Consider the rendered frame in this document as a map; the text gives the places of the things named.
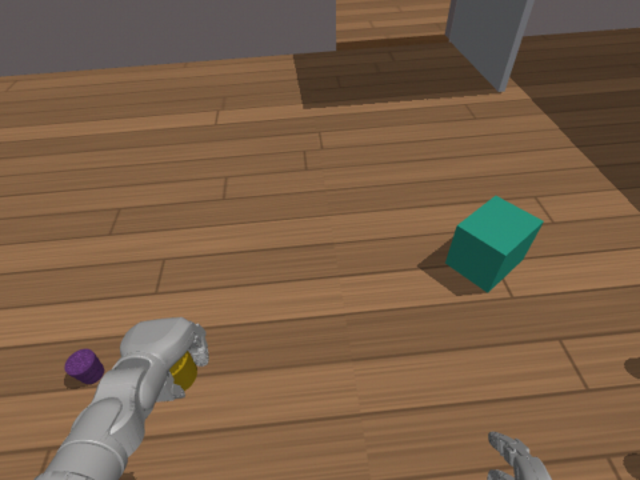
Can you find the left robot arm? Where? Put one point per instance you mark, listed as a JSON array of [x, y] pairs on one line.
[[111, 427]]

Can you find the right robot hand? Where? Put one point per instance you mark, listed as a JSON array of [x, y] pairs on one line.
[[517, 455]]

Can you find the left robot hand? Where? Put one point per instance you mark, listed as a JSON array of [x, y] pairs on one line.
[[168, 339]]

